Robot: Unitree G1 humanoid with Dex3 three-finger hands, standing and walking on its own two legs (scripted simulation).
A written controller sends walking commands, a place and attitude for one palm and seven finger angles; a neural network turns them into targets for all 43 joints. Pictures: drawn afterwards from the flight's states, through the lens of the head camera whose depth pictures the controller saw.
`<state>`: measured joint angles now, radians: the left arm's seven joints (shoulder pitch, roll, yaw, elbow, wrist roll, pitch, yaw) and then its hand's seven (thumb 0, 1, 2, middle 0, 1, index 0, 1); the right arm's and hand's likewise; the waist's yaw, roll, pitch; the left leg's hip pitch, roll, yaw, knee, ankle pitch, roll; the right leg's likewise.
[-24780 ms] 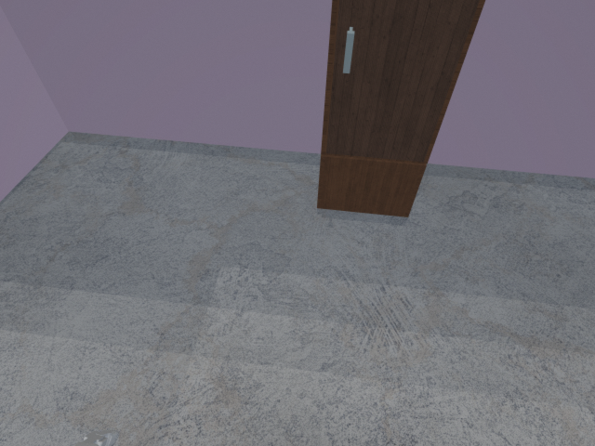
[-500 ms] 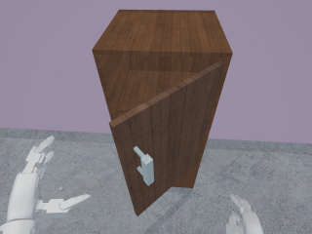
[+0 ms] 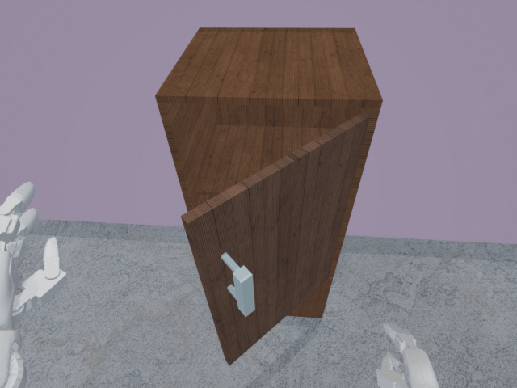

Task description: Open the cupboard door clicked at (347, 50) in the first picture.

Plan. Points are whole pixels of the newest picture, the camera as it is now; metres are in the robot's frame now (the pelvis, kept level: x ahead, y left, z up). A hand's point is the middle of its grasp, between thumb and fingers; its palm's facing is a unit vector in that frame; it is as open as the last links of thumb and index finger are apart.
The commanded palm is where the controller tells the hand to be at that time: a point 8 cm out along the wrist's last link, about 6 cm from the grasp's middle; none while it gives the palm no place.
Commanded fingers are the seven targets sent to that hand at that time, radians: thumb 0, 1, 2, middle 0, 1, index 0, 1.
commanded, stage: draw the hand back to the body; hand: left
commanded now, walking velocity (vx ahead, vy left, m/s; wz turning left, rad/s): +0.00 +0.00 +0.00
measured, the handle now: (237, 284) +0.28 +0.08 -0.01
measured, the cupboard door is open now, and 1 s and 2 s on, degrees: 45 45 45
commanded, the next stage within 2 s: step back with the hand held close in 0.26 s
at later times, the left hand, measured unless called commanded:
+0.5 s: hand (56, 279) +0.18 +0.26 +0.16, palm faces +0.46 -0.77 -0.43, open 7.4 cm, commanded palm +0.12 +0.29 +0.17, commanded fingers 0.00 0.90 0.90 -0.20 -0.30 -0.20 -0.30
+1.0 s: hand (10, 340) +0.11 +0.28 +0.14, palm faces +0.39 -0.78 -0.48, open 7.4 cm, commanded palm +0.05 +0.32 +0.17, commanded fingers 0.00 0.90 0.90 -0.20 -0.30 -0.20 -0.30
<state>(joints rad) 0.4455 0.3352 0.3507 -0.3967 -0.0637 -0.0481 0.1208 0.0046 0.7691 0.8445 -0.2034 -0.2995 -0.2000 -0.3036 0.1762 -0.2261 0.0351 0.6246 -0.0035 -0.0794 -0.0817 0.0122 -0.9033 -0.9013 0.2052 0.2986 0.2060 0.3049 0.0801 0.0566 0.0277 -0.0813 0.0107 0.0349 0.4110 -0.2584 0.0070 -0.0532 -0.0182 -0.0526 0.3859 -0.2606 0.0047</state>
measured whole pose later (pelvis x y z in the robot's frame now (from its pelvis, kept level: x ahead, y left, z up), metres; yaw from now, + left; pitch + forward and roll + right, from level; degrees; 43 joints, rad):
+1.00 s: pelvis -0.09 +0.02 -0.01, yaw +0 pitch +0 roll -2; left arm 0.57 0.41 0.41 -0.53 -0.04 -0.17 0.16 0.01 0.88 0.90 -0.21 -0.30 -0.21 -0.30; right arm 0.18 -0.23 0.00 0.56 0.01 -0.03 -0.10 0.01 -0.90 -0.90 0.21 0.30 0.21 0.30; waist 0.00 0.01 0.06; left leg -0.38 0.02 0.03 0.56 -0.19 0.04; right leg -0.32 -0.02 -0.05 0.48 -0.17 0.02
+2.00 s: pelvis -0.25 +0.03 -0.02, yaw -2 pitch -1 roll -2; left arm 0.56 0.47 0.44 -0.57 -0.08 -0.17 0.13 0.01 0.88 0.90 -0.22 -0.30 -0.21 -0.31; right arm 0.24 -0.18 0.04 0.68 0.00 -0.10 -0.08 0.01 -0.90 -0.90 0.21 0.30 0.21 0.31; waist 0.01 -0.03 -0.03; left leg -0.44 -0.03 0.02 0.60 -0.15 0.06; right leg -0.07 0.03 -0.04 0.56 -0.46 -0.01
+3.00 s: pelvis -0.34 +0.07 +0.00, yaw +0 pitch -1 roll -1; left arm 0.54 0.38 0.39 -0.45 -0.04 -0.16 0.15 0.01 0.88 0.90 -0.21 -0.30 -0.21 -0.30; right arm 0.22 -0.21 0.02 0.63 0.00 -0.13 -0.07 0.01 -0.90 -0.90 0.21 0.30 0.21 0.30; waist 0.01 0.01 0.06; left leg -0.23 0.03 0.06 0.43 -0.18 0.00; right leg -0.19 0.00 -0.07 0.40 -0.19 -0.01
